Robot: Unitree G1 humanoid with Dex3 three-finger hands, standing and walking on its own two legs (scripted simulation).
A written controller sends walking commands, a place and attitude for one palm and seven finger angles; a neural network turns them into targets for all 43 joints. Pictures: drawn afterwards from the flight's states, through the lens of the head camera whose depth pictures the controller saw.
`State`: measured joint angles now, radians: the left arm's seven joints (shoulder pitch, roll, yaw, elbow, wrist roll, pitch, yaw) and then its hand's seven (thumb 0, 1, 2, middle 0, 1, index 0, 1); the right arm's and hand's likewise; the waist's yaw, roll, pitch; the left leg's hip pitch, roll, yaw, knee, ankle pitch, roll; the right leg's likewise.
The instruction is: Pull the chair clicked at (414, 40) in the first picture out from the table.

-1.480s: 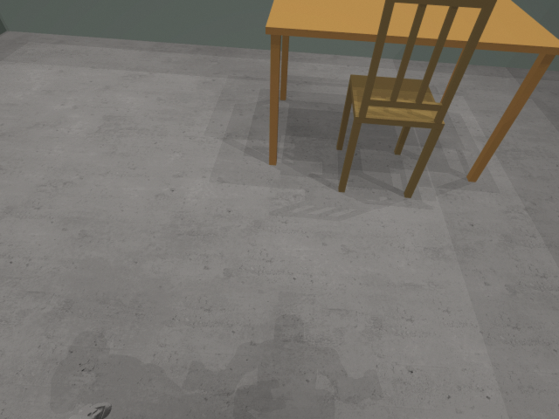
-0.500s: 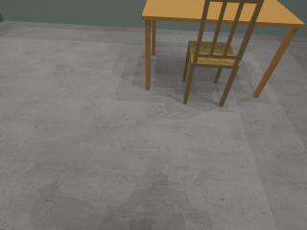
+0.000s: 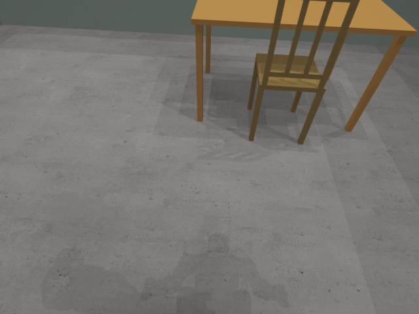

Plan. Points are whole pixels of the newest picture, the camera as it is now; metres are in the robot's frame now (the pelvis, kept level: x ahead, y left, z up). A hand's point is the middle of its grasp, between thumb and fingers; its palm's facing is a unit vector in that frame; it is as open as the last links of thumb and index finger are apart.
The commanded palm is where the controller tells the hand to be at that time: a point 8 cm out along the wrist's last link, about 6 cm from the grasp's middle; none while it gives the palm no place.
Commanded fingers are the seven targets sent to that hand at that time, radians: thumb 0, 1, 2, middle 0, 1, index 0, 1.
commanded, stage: look at it before walking up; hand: left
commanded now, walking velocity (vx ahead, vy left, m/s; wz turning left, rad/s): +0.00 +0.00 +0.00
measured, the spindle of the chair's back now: (295, 39) +1.36 -0.36 -0.06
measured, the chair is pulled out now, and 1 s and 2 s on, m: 0.00 0.00 0.00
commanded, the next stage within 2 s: walk to a spot facing it in 0.06 s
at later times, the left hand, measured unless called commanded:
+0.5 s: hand out of the picture +0.07 +0.20 -0.18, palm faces -0.14 -0.95 -0.28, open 7.3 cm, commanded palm none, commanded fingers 0.00 0.90 0.90 -0.20 -0.30 -0.20 -0.30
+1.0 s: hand out of the picture +0.10 +0.16 -0.16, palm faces -0.29 -0.93 -0.21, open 7.3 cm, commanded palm none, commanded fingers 0.00 0.90 0.90 -0.20 -0.30 -0.20 -0.30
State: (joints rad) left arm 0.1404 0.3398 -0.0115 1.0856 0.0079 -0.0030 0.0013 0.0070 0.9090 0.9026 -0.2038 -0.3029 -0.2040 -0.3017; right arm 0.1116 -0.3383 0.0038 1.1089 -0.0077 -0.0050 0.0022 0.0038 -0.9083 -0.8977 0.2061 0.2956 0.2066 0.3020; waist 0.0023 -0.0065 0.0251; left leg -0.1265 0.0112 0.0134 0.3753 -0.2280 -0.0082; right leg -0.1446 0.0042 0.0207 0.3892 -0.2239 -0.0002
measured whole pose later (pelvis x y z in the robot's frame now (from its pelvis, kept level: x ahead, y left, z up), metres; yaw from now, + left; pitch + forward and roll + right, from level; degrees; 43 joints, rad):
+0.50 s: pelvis -0.01 -0.01 -0.02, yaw -10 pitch -1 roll +2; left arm 0.21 0.27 0.03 0.98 0.01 0.07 -0.01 0.01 0.91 0.90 -0.20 -0.30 -0.20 -0.30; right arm 0.13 -0.24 -0.03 0.99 -0.01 0.03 -0.01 0.00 -0.91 -0.90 0.21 0.30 0.21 0.30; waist 0.03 -0.03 0.09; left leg -0.19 0.06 0.17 0.57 -0.35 -0.02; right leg -0.35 0.02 0.05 0.77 -0.40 0.01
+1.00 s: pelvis +0.06 -0.03 +0.00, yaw -24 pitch +2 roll -1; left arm 0.43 0.17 0.04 0.99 0.02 -0.04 0.00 0.01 0.91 0.90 -0.20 -0.30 -0.20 -0.30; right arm 0.15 -0.25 -0.07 0.93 -0.02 0.02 0.01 0.01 -0.91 -0.90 0.20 0.29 0.20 0.30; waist 0.06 0.02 0.00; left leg -0.55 0.08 -0.01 0.94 -0.25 -0.08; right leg -0.13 0.11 0.17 0.33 -0.23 -0.07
